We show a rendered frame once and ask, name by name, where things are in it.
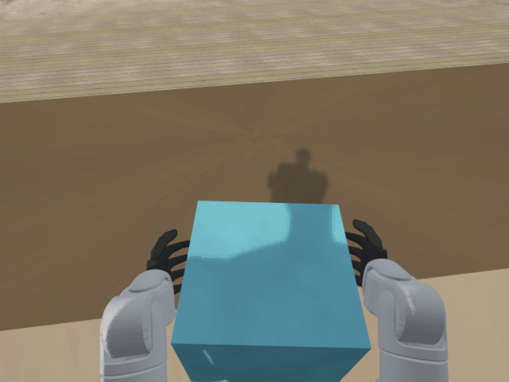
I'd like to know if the left robot hand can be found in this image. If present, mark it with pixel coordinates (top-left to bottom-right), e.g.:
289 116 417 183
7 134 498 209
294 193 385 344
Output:
146 229 190 295

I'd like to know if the robot left forearm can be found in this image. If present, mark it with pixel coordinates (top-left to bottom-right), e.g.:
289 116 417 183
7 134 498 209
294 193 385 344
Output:
99 269 176 382

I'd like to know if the right robot hand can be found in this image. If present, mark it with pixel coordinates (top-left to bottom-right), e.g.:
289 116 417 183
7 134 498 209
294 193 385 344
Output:
345 220 387 287

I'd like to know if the robot right forearm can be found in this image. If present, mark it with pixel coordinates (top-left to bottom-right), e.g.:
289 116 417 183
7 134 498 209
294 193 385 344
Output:
362 259 449 382

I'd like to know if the carton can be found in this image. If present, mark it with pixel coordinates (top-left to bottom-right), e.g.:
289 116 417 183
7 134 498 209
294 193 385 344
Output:
171 201 371 382

